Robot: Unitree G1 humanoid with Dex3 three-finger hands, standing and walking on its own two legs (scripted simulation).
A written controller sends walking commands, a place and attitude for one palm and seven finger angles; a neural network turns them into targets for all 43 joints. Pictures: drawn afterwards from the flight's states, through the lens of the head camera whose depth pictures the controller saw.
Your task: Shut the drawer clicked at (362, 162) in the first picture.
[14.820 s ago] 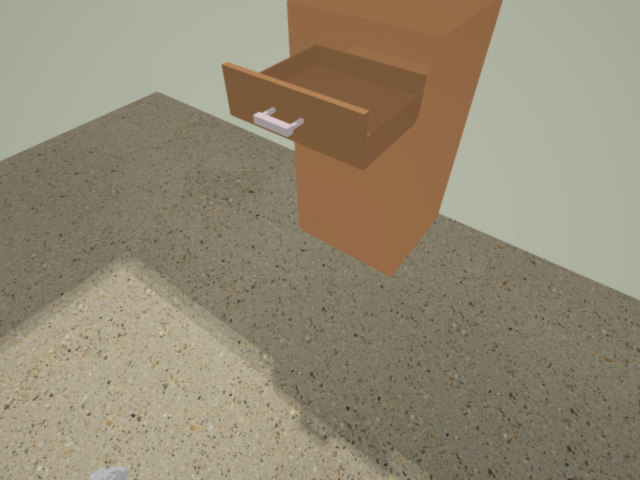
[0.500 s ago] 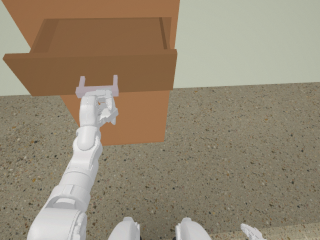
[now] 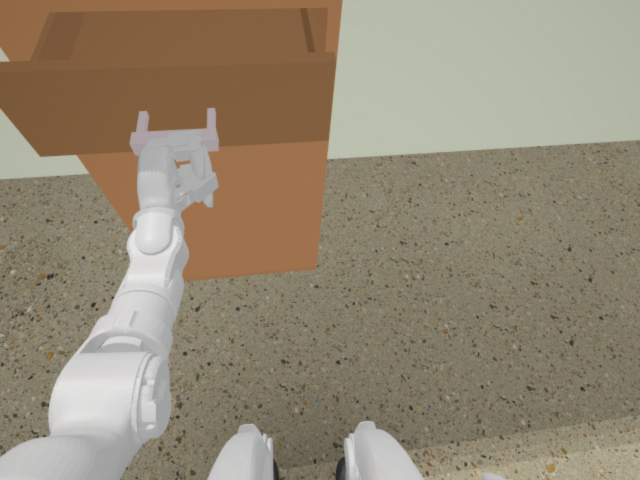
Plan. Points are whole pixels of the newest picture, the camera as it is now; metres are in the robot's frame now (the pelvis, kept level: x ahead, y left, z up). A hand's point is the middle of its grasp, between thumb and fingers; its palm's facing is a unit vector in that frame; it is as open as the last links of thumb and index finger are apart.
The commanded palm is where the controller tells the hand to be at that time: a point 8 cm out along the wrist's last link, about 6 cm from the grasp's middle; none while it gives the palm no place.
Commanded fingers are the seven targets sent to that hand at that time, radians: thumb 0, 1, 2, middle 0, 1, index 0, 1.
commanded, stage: push the drawer shut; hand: left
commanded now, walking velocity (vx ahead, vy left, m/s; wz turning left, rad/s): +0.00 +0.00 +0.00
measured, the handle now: (176, 129) +0.55 +0.16 +0.08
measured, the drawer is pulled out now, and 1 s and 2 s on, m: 0.11 0.00 0.00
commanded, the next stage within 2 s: pull the fist back off the drawer in 1.22 s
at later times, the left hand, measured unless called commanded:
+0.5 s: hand (212, 137) +0.54 +0.12 +0.07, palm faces +0.07 -1.00 -0.04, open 3.0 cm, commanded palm +0.53 +0.16 +0.07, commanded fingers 0.00 0.90 0.90 -1.40 -1.60 -1.40 -1.60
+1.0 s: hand (214, 109) +0.59 +0.12 +0.07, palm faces +0.07 -1.00 -0.04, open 3.2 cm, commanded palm +0.60 +0.15 +0.07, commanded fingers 0.00 0.90 0.90 -1.40 -1.60 -1.40 -1.60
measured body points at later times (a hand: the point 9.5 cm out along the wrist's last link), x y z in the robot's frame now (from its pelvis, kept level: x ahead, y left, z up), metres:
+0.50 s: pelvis +0.00 +0.00 -0.01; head +0.14 +0.01 +0.42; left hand +0.53 +0.17 +0.08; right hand -0.01 -0.26 -0.12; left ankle +0.04 +0.10 -0.66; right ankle +0.03 -0.11 -0.66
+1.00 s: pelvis +0.01 +0.01 -0.02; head +0.17 +0.03 +0.40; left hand +0.58 +0.17 +0.08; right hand -0.04 -0.25 -0.12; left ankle +0.04 +0.10 -0.66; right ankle +0.03 -0.11 -0.66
